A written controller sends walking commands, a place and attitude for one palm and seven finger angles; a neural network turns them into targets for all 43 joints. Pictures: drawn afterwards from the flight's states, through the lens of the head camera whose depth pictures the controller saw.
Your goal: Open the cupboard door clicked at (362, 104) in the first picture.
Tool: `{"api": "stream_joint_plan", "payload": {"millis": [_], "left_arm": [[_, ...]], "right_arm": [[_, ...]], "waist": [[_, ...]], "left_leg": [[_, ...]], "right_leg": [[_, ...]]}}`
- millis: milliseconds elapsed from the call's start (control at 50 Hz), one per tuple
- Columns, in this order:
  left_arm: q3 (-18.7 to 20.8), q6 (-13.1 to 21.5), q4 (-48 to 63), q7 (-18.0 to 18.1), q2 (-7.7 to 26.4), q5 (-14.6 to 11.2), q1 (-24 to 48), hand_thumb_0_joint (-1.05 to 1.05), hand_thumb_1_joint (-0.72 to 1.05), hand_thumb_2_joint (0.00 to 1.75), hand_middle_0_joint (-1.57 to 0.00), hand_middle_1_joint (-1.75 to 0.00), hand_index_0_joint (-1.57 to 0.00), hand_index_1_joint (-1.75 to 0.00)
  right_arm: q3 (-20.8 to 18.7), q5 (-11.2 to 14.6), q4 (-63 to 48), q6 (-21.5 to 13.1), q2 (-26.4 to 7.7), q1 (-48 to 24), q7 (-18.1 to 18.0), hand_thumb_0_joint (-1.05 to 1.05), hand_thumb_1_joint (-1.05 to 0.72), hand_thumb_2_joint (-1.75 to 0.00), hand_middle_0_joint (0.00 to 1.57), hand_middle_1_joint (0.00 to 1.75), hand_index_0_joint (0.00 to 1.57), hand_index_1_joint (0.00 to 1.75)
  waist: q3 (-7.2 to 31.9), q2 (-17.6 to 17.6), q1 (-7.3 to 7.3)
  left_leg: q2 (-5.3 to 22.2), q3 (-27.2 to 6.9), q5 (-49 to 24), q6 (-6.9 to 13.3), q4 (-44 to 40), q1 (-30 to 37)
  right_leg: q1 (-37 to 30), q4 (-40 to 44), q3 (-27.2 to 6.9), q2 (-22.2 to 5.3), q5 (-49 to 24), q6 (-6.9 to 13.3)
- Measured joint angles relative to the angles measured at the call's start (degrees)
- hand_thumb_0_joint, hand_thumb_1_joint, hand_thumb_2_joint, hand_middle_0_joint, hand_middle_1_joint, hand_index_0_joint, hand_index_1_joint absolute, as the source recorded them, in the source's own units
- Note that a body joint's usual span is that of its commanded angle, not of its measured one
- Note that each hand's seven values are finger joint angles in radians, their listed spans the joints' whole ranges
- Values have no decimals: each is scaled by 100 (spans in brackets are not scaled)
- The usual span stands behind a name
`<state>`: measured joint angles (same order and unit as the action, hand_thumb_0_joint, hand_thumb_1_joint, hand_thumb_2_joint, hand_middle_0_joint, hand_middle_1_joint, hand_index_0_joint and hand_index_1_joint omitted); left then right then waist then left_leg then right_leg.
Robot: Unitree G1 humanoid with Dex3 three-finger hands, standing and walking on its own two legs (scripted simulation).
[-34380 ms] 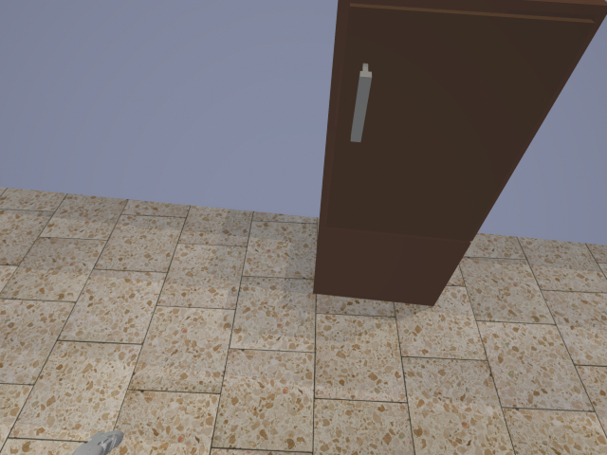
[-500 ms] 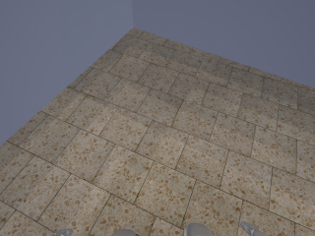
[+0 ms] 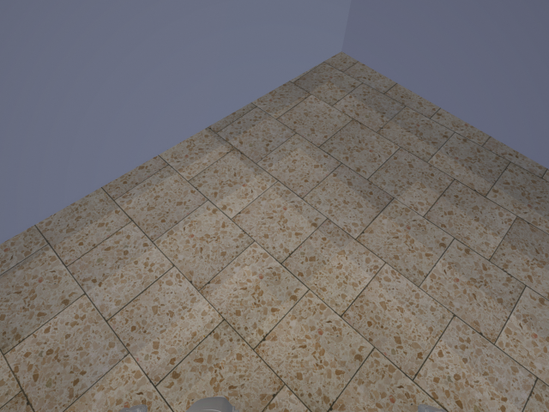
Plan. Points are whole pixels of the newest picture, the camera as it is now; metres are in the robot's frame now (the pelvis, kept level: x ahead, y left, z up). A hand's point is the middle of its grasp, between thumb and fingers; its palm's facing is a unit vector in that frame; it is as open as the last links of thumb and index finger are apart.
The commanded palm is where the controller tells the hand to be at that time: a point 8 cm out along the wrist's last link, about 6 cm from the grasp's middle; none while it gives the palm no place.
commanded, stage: turn to face it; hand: left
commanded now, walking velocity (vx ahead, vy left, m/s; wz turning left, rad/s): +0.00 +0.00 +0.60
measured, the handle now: out of the picture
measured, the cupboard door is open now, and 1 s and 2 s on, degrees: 40 40 40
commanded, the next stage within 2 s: none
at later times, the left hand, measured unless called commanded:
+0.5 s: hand out of the picture +0.06 +0.17 -0.14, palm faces +0.26 -0.92 -0.29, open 7.4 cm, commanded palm none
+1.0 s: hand out of the picture -0.01 +0.20 -0.16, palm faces +0.56 -0.79 -0.26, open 7.4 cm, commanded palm none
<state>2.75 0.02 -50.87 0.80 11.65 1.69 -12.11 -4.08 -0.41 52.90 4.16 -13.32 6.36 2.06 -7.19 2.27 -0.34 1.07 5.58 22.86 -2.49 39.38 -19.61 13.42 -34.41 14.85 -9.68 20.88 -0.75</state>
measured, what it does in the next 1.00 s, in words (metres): steps on the spot, turning left: left foot, then right foot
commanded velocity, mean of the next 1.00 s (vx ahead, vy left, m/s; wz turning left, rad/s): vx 0.00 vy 0.00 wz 0.60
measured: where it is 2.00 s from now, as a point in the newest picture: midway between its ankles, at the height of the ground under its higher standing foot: outside the picture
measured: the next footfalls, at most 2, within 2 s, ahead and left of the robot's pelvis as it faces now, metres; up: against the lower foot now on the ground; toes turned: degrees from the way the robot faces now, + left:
left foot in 0.04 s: +0.04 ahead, +0.13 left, +0.00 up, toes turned +7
right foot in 0.36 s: +0.08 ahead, -0.14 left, +0.00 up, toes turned +8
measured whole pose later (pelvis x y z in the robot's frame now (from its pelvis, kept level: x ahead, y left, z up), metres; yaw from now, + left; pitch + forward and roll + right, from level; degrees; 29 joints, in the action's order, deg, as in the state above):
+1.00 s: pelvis +0.03 -0.03 +0.00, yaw +34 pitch +1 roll +0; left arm 4.2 -3.1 -51.6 0.2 14.6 1.2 -8.9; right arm -3.0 -1.3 52.2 2.2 -12.0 8.5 0.3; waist -5.4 0.9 0.0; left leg -0.9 -1.1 14.7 1.1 29.6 -16.3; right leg 27.6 -58.3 1.0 -5.5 24.5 -5.0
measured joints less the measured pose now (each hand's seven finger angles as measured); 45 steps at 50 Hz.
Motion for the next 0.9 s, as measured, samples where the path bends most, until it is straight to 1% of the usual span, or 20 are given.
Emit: {"api": "stream_joint_plan", "payload": {"millis": [20,40,80,120,180,260,320,360,380,420,480,520,600,700,740,760,780,820,860,900], "left_arm": [[19,-16,-9,-13,41,-22,-49,0,91,90,-20,-30,-20,-30],[39,-53,-28,-29,89,-49,-79,0,91,90,-20,-30,-20,-30],[86,-216,-113,-14,224,-63,-2,0,91,90,-20,-30,-20,-30],[132,-330,-180,6,304,-49,78,1,91,90,-20,-30,-20,-30],[158,-361,-186,-30,333,-42,203,1,91,90,-20,-30,-20,-30],[137,-309,-58,-62,296,-58,334,1,91,90,-20,-30,-20,-30],[104,-248,37,-72,243,-77,399,1,91,90,-20,-30,-20,-30],[75,-153,116,-82,223,-78,369,1,90,90,-20,-30,-20,-30],[68,-85,123,-66,177,-51,362,1,90,90,-20,-30,-20,-30],[-7,-24,121,-38,57,-27,345,0,90,90,-20,-30,-20,-30],[-63,-37,96,16,-98,-32,212,0,90,90,-20,-30,-20,-30],[-86,-48,59,28,-153,-34,119,0,90,90,-20,-30,-20,-30],[-87,-24,4,43,-198,-21,4,0,91,90,-20,-30,-20,-30],[-16,-4,-42,9,-57,13,-60,0,91,90,-20,-30,-20,-30],[25,-17,-77,-13,31,-8,-124,0,91,90,-20,-30,-20,-30],[45,-40,-84,-28,61,-33,-190,0,91,90,-20,-30,-20,-30],[69,-101,-130,-35,133,-57,-165,0,91,90,-20,-30,-20,-30],[111,-273,-203,-10,258,-57,-70,1,91,90,-20,-30,-20,-30],[147,-351,-248,-3,310,-45,14,1,91,90,-20,-30,-20,-30],[160,-367,-240,-29,323,-41,109,1,91,90,-20,-30,-20,-30]], "right_arm": [[10,-8,-49,-40,-15,-2,7,1,-91,-90,19,30,20,30],[1,-26,-98,-99,-27,-2,5,1,-91,-90,20,30,20,30],[12,-45,-133,-175,35,-39,-38,1,-91,-90,20,30,20,30],[46,-66,-159,-213,85,10,-90,1,-91,-90,20,30,20,30],[71,-79,-141,-216,103,118,-164,0,-91,-90,20,30,20,30],[79,-96,-84,-186,87,234,-174,0,-90,-90,20,30,21,30],[53,-104,-50,-126,56,294,-158,0,-90,-90,20,30,21,30],[22,-75,-35,-77,33,345,-146,1,-90,-90,20,30,21,30],[-11,-48,-16,-55,-3,341,-143,1,-90,-90,20,30,21,30],[-79,-29,30,2,-94,306,-135,1,-90,-90,20,30,21,30],[-133,-40,94,73,-165,248,-93,1,-91,-90,20,30,20,30],[-130,-38,102,92,-154,194,-61,1,-91,-90,20,30,20,30],[-88,-13,82,87,-89,106,-24,1,-91,-90,20,30,20,30],[-21,4,50,41,-20,-52,-5,1,-91,-90,19,30,20,30],[6,-5,-16,-20,-4,-95,5,1,-91,-90,19,30,20,30],[15,-18,-80,-76,-33,-83,15,1,-91,-90,19,30,20,30],[2,-33,-104,-135,2,-109,-7,1,-91,-90,19,30,20,30],[41,-46,-132,-192,75,-126,-48,1,-91,-90,20,30,20,30],[72,-65,-158,-212,115,-49,-105,0,-91,-90,20,30,20,30],[90,-71,-148,-211,127,28,-158,0,-91,-90,20,30,20,30]], "waist": [[35,3,2],[82,-2,-9],[52,110,22],[83,115,32],[146,13,35],[171,-163,13],[184,-302,-39],[229,-345,-48],[224,-409,-42],[159,-512,-77],[136,-491,-97],[127,-405,-122],[72,-216,-120],[-20,-54,27],[-8,0,57],[59,-49,56],[55,20,40],[20,126,83],[76,101,88],[123,33,78]], "left_leg": [[-11,32,-402,58,-425,183],[-21,-24,-770,213,-565,201],[-100,-89,-562,363,-277,80],[-107,-196,-413,370,-302,102],[-110,-391,-561,286,-591,197],[-104,-659,-729,231,-842,275],[-101,-878,-714,123,-772,210],[-143,-1009,-607,26,-548,83],[-149,-1055,-394,40,-269,-38],[-244,-1033,409,69,937,-427],[-238,-753,431,20,2506,-879],[-149,-597,264,-50,2793,-962],[0,-380,221,-124,2013,-740],[27,-95,245,-44,510,-203],[-23,14,-206,31,-265,120],[2,-35,-710,159,-639,259],[-61,-76,-780,280,-512,166],[-134,-129,-515,417,-281,102],[-145,-236,-448,434,-381,146],[-159,-354,-570,395,-605,223]], "right_leg": [[75,-224,67,-46,130,-41],[247,-611,23,-84,286,-123],[712,-1709,-542,-13,940,-259],[1092,-2507,-924,155,998,-317],[1416,-2891,-1224,302,613,-386],[1360,-2218,-1368,433,472,-411],[1025,-1248,-1348,576,349,-389],[620,-287,-1281,646,-143,-358],[562,-163,-1212,669,-249,-169],[512,-269,-1031,607,-161,69],[270,-2,-826,463,-186,135],[123,243,-707,386,-288,124],[-80,524,-403,243,-373,118],[-109,263,3,56,-155,30],[-28,-68,136,-51,43,-50],[112,-390,180,-71,171,-104],[327,-916,-9,-108,558,-207],[787,-1999,-599,39,1068,-292],[1134,-2656,-907,196,964,-347],[1368,-2939,-1120,290,664,-385]]}}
